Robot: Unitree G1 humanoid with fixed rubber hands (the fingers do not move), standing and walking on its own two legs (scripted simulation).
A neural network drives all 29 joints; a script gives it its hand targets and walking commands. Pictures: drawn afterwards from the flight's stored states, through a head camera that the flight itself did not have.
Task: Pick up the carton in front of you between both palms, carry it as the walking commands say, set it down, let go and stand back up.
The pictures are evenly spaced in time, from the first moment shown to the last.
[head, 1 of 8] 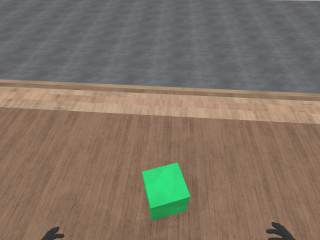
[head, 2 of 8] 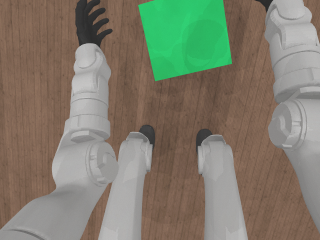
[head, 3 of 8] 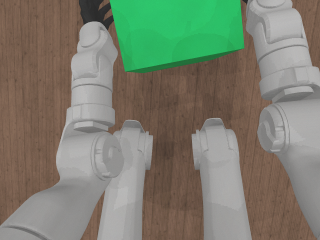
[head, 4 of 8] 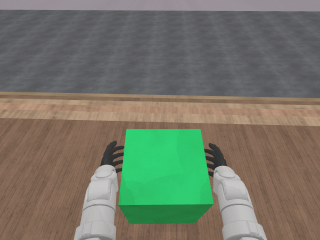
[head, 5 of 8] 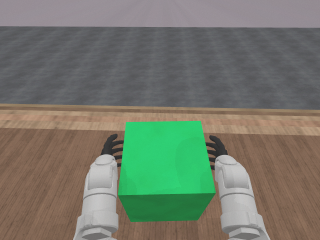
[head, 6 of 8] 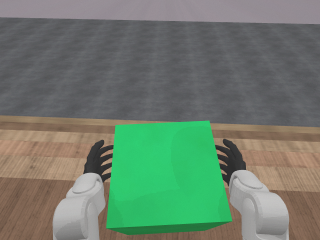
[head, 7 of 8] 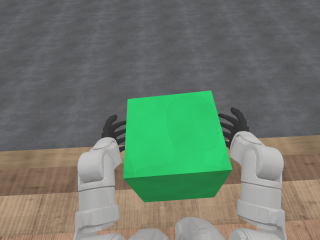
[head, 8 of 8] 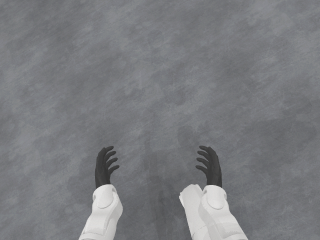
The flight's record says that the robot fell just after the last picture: yes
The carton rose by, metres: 0.67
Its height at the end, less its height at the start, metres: -1.04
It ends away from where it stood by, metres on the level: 3.57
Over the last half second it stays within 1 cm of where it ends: no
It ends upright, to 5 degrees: no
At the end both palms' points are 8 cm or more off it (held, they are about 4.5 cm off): yes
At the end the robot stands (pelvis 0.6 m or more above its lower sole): no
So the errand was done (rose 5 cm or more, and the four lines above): no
